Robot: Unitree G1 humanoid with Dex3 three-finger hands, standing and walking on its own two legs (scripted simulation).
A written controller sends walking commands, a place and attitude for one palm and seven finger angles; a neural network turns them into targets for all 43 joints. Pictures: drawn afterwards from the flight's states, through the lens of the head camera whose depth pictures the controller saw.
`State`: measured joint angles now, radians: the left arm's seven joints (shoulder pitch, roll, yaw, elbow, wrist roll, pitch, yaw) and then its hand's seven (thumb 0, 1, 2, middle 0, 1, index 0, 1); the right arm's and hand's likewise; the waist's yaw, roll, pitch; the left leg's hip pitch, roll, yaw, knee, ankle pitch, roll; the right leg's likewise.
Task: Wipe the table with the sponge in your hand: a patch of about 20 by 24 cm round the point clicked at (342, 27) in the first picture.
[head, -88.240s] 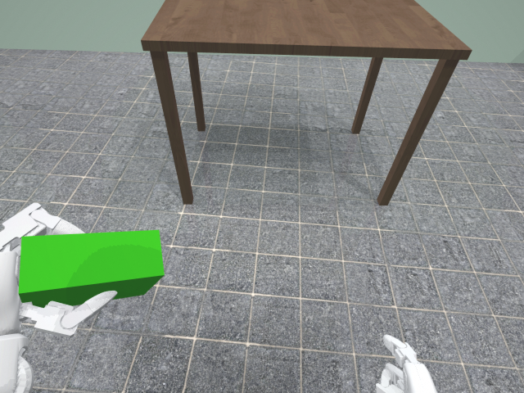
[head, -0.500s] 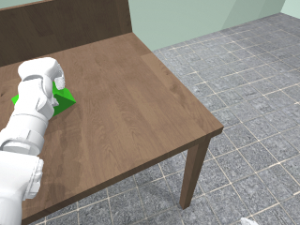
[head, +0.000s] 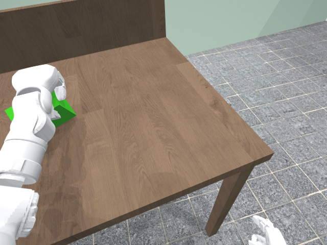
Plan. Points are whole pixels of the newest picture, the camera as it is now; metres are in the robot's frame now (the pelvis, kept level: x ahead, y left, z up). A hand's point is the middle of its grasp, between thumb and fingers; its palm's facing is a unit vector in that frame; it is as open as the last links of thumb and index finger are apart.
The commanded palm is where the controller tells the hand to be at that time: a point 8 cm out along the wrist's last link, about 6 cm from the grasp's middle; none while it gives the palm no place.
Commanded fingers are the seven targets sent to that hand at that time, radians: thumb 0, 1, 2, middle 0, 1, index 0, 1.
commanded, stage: slide back across to the first lane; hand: left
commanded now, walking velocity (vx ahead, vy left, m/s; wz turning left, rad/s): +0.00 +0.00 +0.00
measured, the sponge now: (49, 114) +0.41 +0.35 +0.11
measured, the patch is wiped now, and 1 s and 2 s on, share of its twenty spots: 0.90 0.90 0.90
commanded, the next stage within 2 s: wipe back along the first lane in 0.12 s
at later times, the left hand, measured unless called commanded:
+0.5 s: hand (41, 113) +0.35 +0.31 +0.17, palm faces +0.06 +0.00 -1.00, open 6.8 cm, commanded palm +0.31 +0.29 +0.22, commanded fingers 0.00 0.10 1.30 -1.20 -1.60 -1.20 -1.60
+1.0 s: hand (42, 132) +0.30 +0.28 +0.17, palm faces +0.09 -0.01 -1.00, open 6.6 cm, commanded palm +0.26 +0.27 +0.20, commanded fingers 0.00 0.10 1.30 -1.20 -1.60 -1.20 -1.60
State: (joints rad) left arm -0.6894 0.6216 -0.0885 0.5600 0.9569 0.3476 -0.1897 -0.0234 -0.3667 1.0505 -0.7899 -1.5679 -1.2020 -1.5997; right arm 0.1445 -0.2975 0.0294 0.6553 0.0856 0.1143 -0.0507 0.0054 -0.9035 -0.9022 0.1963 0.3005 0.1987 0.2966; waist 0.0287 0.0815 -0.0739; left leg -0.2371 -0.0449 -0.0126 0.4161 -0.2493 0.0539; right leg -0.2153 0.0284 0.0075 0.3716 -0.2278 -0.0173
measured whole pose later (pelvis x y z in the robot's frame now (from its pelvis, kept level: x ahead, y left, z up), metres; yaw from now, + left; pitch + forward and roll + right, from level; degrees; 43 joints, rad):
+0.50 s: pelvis -0.01 +0.02 +0.00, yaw +2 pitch +2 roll -1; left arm -0.53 0.55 -0.14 0.29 0.95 0.40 -0.15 -0.01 -0.32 1.04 -0.76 -1.59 -1.20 -1.60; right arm 0.11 -0.27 0.06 0.65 0.08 0.10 -0.02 0.01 -0.90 -0.90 0.20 0.30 0.20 0.30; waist 0.08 0.10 -0.07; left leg -0.21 -0.08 -0.03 0.40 -0.22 0.07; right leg -0.19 0.00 -0.01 0.35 -0.21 -0.01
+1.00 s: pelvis -0.02 -0.02 +0.00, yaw +1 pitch +0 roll +0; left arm -0.32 0.58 -0.07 0.13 0.91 0.46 -0.15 0.01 -0.29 1.06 -0.71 -1.67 -1.20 -1.60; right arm 0.07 -0.30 0.05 0.64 0.09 0.12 -0.03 0.01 -0.90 -0.90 0.20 0.30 0.20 0.30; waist 0.08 0.11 -0.07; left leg -0.19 -0.03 -0.03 0.44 -0.24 0.03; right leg -0.18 0.04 -0.01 0.41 -0.24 -0.04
